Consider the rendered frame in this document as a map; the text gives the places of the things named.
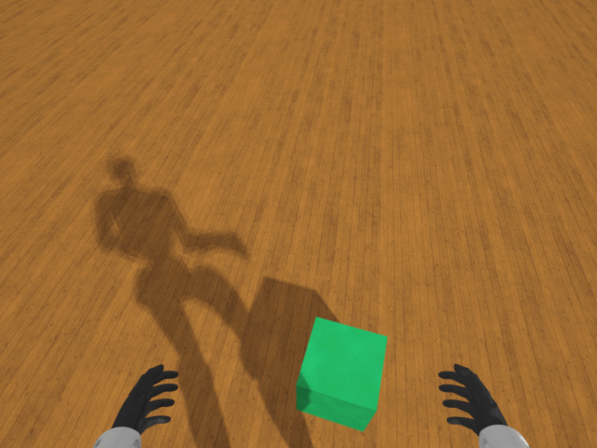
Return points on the right robot hand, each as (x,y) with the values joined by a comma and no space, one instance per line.
(481,405)

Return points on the right robot forearm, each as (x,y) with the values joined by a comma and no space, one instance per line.
(500,436)

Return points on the left robot forearm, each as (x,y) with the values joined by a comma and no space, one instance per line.
(119,437)

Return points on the carton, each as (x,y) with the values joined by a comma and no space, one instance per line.
(341,373)

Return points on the left robot hand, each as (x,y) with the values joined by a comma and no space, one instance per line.
(137,405)

